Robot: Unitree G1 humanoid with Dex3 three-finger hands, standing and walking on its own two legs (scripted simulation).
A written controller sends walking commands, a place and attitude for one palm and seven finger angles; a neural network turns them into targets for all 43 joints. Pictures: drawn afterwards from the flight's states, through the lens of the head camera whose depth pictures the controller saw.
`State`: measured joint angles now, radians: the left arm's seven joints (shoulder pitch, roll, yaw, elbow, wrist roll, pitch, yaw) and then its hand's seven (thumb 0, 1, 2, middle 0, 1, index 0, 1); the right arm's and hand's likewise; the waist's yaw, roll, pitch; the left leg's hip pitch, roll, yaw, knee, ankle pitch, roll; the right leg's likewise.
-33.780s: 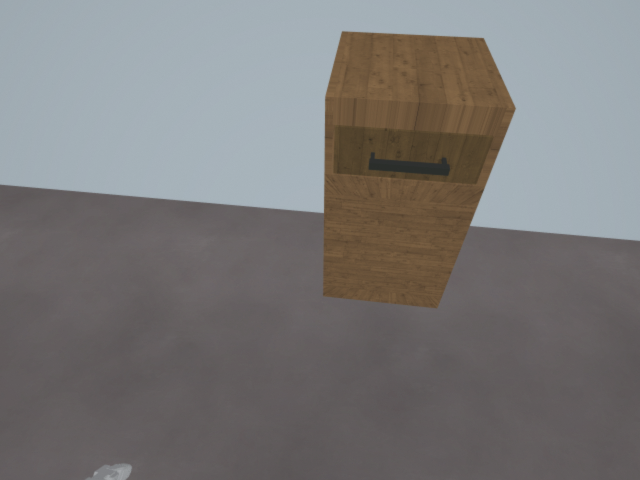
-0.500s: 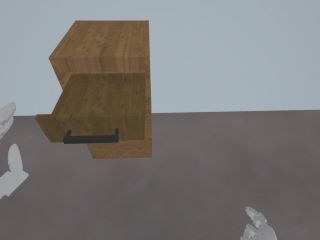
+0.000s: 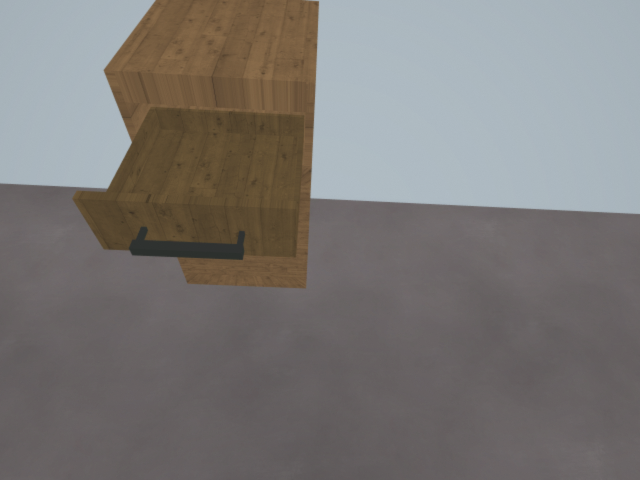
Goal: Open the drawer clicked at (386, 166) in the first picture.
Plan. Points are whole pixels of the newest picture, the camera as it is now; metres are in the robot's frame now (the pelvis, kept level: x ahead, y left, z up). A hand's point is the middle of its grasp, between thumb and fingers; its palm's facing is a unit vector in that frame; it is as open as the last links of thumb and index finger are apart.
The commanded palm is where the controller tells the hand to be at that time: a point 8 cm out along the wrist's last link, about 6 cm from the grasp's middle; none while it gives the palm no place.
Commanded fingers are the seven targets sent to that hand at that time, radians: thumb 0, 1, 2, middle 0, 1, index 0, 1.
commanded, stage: let the arm hang, fingers relaxed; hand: left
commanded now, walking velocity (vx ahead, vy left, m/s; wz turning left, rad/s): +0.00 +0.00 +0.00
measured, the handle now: (190, 241) +0.51 +0.26 -0.10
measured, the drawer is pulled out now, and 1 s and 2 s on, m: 0.30 0.30 0.30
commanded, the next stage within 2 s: look to check the result in 0.78 s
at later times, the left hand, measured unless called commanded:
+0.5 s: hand out of the picture -0.01 +0.16 -0.16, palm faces +0.02 -0.98 -0.19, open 7.3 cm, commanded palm none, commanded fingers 0.00 0.90 0.90 -0.20 -0.30 -0.20 -0.30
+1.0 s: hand out of the picture -0.03 +0.14 -0.17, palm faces +0.05 -0.98 -0.18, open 7.3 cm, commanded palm none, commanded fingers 0.00 0.90 0.90 -0.20 -0.30 -0.20 -0.30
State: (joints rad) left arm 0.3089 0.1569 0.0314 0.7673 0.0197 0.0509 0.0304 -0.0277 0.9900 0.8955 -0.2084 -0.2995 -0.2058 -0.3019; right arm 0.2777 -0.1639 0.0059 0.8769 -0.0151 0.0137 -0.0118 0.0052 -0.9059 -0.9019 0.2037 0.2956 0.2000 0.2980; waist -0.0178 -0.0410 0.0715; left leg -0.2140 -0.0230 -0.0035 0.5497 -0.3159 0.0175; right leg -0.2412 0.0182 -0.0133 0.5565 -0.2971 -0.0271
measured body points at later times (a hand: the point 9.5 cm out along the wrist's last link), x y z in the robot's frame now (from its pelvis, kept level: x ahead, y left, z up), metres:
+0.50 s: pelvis -0.01 -0.01 +0.01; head +0.00 -0.02 +0.46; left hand -0.01 +0.21 -0.15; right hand -0.03 -0.21 -0.16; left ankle -0.01 +0.11 -0.73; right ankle +0.00 -0.10 -0.73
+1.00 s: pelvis -0.01 -0.01 +0.01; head +0.01 -0.02 +0.46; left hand -0.03 +0.20 -0.15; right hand -0.05 -0.21 -0.16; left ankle -0.01 +0.11 -0.73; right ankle +0.00 -0.10 -0.73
